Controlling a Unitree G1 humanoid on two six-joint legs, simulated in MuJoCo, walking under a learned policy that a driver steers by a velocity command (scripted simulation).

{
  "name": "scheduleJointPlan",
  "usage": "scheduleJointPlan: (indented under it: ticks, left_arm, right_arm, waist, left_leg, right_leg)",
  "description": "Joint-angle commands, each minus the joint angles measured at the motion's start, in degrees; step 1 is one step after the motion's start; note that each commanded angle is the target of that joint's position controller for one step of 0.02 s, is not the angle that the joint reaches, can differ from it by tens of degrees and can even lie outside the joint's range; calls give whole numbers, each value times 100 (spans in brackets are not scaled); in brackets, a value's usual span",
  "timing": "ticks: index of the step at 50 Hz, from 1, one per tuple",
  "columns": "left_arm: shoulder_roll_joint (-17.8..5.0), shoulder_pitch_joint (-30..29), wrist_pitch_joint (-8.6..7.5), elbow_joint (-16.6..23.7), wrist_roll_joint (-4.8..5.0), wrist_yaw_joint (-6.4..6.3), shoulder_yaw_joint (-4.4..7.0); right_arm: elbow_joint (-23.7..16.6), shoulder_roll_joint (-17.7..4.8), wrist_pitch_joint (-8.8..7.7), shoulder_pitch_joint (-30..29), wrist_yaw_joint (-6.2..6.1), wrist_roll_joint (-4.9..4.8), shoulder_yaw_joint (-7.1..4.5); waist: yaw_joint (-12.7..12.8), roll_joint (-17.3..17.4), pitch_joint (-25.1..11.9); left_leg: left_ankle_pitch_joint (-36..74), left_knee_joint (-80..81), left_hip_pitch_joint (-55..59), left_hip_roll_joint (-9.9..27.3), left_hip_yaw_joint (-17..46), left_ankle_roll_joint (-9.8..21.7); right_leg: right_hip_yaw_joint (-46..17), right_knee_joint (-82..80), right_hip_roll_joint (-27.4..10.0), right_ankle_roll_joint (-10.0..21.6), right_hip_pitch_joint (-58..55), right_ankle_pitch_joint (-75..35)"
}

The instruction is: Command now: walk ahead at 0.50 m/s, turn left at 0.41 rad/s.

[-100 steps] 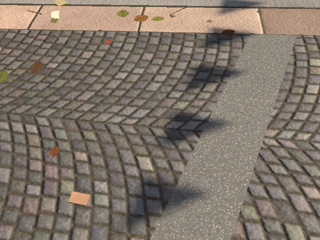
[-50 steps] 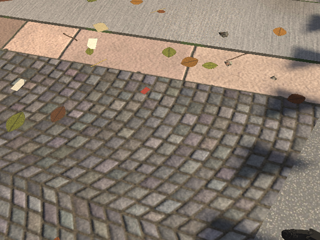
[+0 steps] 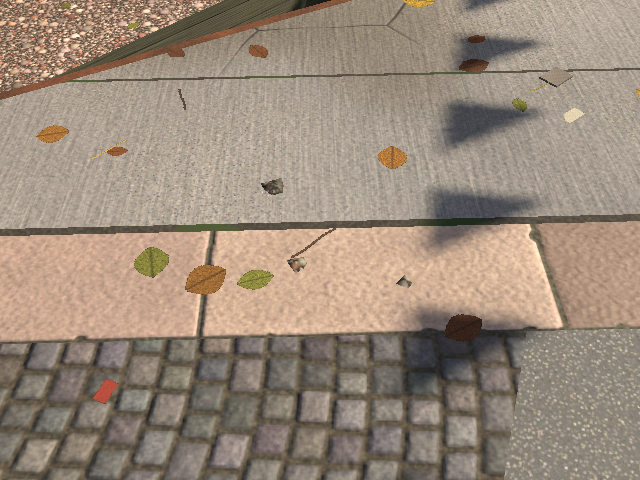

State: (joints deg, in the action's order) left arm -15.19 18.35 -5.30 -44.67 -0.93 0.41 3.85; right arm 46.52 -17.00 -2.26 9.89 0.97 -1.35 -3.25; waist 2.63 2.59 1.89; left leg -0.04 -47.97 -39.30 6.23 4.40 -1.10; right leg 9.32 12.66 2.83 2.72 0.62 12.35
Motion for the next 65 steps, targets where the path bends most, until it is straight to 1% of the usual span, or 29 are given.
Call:
scheduleJointPlan:
  ticks: [1,5,7,10,11,12,13,14,15,16,20,24,29,33,34,35,36,37,39,41,44,51,54,55,56,57,58,60,65]
  left_arm:
    - [-895,-202,-69,263,49,-75,231]
    - [-1017,33,99,33,166,-105,297]
    - [-1160,-63,191,22,192,-145,336]
    - [-1223,-247,304,94,225,-228,312]
    - [-791,0,232,281,68,-227,167]
    - [-310,194,24,498,43,-148,-31]
    - [-846,-433,-163,576,249,-49,80]
    - [-905,-755,-264,694,362,-11,79]
    - [-844,-800,-308,656,247,-52,74]
    - [-915,-783,-281,611,101,-89,129]
    - [-708,-640,-49,622,-1,-85,114]
    - [-474,-1412,-32,810,11,-65,7]
    - [-493,-1823,-178,831,44,140,-21]
    - [-813,-904,-209,556,2,184,114]
    - [-1071,-470,-224,494,-47,166,169]
    - [-1409,-292,-179,567,-128,156,192]
    - [-1041,-175,-79,502,-2,168,121]
    - [-971,-364,16,606,147,172,108]
    - [-948,-847,195,751,133,114,90]
    - [-952,-1070,311,801,74,47,101]
    - [-1028,-1053,416,851,46,-43,178]
    - [-1114,-987,639,928,156,-171,279]
    - [-1078,-1052,743,966,216,-207,276]
    - [-951,-918,759,953,234,-216,238]
    - [-670,-748,750,1008,210,-197,165]
    - [-798,-834,675,1161,220,-183,222]
    - [-1218,-614,647,1005,137,-176,353]
    - [-1154,-305,770,706,182,-214,402]
    - [-740,-877,844,1038,256,-171,239]
  right_arm:
    - [-477,-150,-73,-506,97,22,17]
    - [-818,-196,-67,-968,232,18,16]
    - [-920,-315,-46,-848,280,13,-48]
    - [-558,-967,18,975,185,-18,-433]
    - [-448,-1570,78,1610,50,-25,-618]
    - [-646,-1784,-6,1330,78,-23,-589]
    - [-688,-1247,-73,1332,111,10,-435]
    - [-676,-1005,-128,1141,107,21,-370]
    - [-714,-871,-151,773,103,4,-327]
    - [-794,-670,-159,470,80,32,-264]
    - [-899,-787,-185,351,-33,76,-278]
    - [-781,-862,-130,551,-161,39,-289]
    - [-456,-693,-59,1006,-224,107,-192]
    - [-427,-708,-33,650,-229,154,-181]
    - [-498,-611,-38,719,-238,219,-140]
    - [-515,-373,-76,1468,-229,271,-50]
    - [-456,-435,-58,1739,-187,249,-15]
    - [-518,-830,9,1346,-170,156,-105]
    - [-714,-828,193,516,-226,116,-148]
    - [-772,-665,306,452,-297,163,-153]
    - [-716,-408,269,563,-363,190,-103]
    - [-844,-452,170,117,-307,142,-126]
    - [-776,-471,43,356,-234,100,-172]
    - [-765,-671,23,473,-241,135,-239]
    - [-840,-1147,57,444,-280,281,-338]
    - [-835,-1302,97,293,-262,478,-394]
    - [-1005,-947,78,7,-279,461,-293]
    - [-1122,-609,82,-422,-318,268,-197]
    - [-1017,-633,209,-63,-388,250,-191]
  waist:
    - [65,-441,329]
    - [161,-467,450]
    - [-22,-630,223]
    - [-1073,-586,-902]
    - [-1091,464,-1439]
    - [-631,1180,-2163]
    - [-997,448,-2006]
    - [-918,252,-1273]
    - [-631,-233,-785]
    - [-438,-199,-556]
    - [-170,-57,-382]
    - [-423,127,-144]
    - [-740,292,-274]
    - [-159,234,-610]
    - [-25,-169,-1111]
    - [-298,-1300,-1867]
    - [-287,-1758,-2393]
    - [-153,-1147,-2030]
    - [-137,-441,-962]
    - [-348,-624,-559]
    - [-375,-1013,-780]
    - [-186,-1108,-840]
    - [-386,-1134,-764]
    - [-404,-948,-788]
    - [-242,163,-798]
    - [-189,1474,-564]
    - [-142,909,-572]
    - [1,376,-466]
    - [-417,644,-337]
  left_leg:
    - [541,701,131,19,-201,82]
    - [-78,1194,-150,-88,-477,340]
    - [-644,1253,283,-363,-788,545]
    - [-754,1631,3040,-1024,-986,1060]
    - [-917,1778,4938,137,1035,1648]
    - [-1853,2772,6132,1267,4261,2670]
    - [-2072,3138,6101,1208,4000,2372]
    - [-1778,3149,5416,1018,3130,2127]
    - [-1180,3153,4550,740,2486,1907]
    - [-564,3235,3927,560,2054,1807]
    - [679,3528,2872,259,1394,1850]
    - [691,3455,2525,-175,771,1458]
    - [1223,2971,3115,40,652,1135]
    - [2484,1644,3614,44,547,824]
    - [1824,599,3318,-335,319,587]
    - [-952,-1301,1869,-940,81,153]
    - [-3691,-2200,1022,-1181,142,-96]
    - [-3586,-2651,660,-942,369,-137]
    - [-3037,-2539,344,-714,186,-164]
    - [-2698,-1586,838,-568,146,-133]
    - [-2463,-558,1331,-740,-23,-233]
    - [-1840,806,1759,-860,135,-269]
    - [-1228,2180,2456,-878,17,-77]
    - [-995,2643,2974,-464,241,94]
    - [-934,2989,3428,745,1400,644]
    - [-154,3297,3027,1549,2537,1440]
    - [105,3187,2895,1600,2306,1572]
    - [137,2960,2910,942,1239,1127]
    - [826,2906,3509,760,377,1284]
  right_leg:
    - [-269,-705,-1683,732,282,-1598]
    - [-51,-290,-1924,610,-585,-2190]
    - [106,306,-1950,480,-805,-3799]
    - [411,3057,-1560,67,5,-4949]
    - [424,5069,-1063,-275,1962,-2105]
    - [-756,6644,127,-495,3774,2188]
    - [-1591,6836,-228,-341,4415,1976]
    - [-1501,6501,-476,-197,4584,1489]
    - [-1460,5908,-728,-173,4334,1080]
    - [-1448,5443,-878,-218,3967,816]
    - [-1291,4601,-877,-543,3391,281]
    - [-1150,2800,-607,-709,3165,-1210]
    - [-1042,1687,-375,-407,2670,-2315]
    - [-939,1219,-196,88,1812,-1978]
    - [-1419,1360,-655,329,840,-3701]
    - [-2987,1696,-1881,1304,-921,-5468]
    - [-4259,1344,-2408,1871,-1479,-5062]
    - [-4288,1085,-2243,1705,-1053,-3394]
    - [-3708,661,-1854,1329,376,-1540]
    - [-3304,328,-1391,1056,1425,-704]
    - [-3001,339,-1092,1041,1659,-1024]
    - [-3543,436,-986,887,1646,153]
    - [-3682,771,-795,647,1697,28]
    - [-3519,1082,-567,409,1997,383]
    - [-2757,2159,-20,58,2757,1397]
    - [-1762,3514,567,-220,3402,2223]
    - [-1890,4590,200,-408,3367,2055]
    - [-1736,5342,128,-615,3413,1448]
    - [-1269,5032,-171,-956,3765,897]
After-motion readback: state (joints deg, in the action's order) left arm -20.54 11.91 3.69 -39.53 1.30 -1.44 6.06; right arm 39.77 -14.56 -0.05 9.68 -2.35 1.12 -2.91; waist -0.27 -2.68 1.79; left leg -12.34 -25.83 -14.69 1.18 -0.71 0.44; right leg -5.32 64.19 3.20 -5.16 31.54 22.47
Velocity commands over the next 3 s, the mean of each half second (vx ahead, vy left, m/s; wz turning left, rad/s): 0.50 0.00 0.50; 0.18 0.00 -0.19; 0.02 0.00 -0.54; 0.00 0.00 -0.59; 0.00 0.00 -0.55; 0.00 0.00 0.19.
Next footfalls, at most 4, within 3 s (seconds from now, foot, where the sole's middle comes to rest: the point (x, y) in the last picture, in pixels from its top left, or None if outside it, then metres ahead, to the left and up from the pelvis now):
0.20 left None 0.28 0.15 -0.78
0.66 right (338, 430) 0.60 0.03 -0.78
1.10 left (234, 453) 0.54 0.25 -0.78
1.54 right None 0.49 -0.01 -0.78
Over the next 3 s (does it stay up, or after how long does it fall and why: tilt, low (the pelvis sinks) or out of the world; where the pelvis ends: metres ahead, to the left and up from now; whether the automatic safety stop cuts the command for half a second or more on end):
stays up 0.46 0.10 -0.02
